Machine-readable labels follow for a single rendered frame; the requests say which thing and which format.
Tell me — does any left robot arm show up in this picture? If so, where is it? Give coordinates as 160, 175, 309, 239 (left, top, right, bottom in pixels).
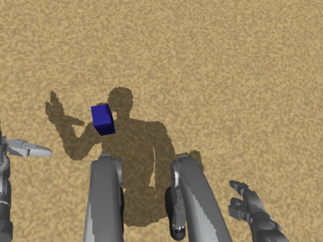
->
0, 145, 13, 242

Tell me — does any right robot hand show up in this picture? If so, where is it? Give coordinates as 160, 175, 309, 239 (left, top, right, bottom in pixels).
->
228, 180, 266, 224

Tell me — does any right robot arm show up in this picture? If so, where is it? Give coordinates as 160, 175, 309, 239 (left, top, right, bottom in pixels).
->
249, 211, 289, 242

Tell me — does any left robot hand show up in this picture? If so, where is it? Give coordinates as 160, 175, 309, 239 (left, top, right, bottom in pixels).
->
0, 123, 52, 158

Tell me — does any carton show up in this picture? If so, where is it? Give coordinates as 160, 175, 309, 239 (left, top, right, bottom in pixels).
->
91, 104, 115, 136

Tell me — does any right robot foot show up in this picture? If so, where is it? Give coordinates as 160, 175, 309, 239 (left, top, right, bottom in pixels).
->
165, 187, 186, 241

